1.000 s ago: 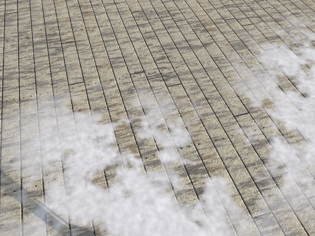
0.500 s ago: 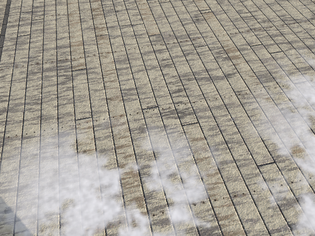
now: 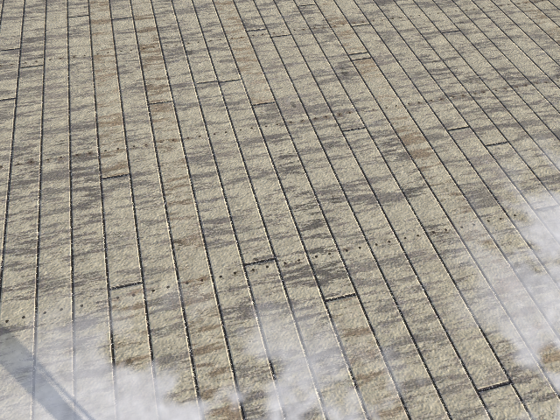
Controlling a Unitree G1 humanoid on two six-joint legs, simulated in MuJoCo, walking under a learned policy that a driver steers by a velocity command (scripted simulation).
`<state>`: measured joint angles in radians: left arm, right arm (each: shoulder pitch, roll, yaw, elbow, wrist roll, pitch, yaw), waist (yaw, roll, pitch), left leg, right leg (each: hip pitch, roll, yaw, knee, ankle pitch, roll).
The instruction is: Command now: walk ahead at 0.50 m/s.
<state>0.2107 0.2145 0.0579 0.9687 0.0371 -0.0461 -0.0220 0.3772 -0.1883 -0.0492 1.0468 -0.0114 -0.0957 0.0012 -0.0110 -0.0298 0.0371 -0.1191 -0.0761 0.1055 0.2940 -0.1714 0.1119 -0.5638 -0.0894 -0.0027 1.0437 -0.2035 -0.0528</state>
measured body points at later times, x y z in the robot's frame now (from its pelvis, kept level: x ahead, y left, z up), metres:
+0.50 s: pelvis +0.27 -0.05 -0.01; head +0.29 -0.06 +0.44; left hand +0.31 +0.20 -0.15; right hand +0.30 -0.30 -0.16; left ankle +0.22 +0.08 -0.66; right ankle +0.30 -0.11 -0.75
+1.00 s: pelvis +0.53 +0.01 -0.02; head +0.57 +0.02 +0.43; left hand +0.50 +0.26 -0.16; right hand +0.69 -0.22 -0.15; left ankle +0.58 +0.06 -0.75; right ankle +0.42 -0.13 -0.64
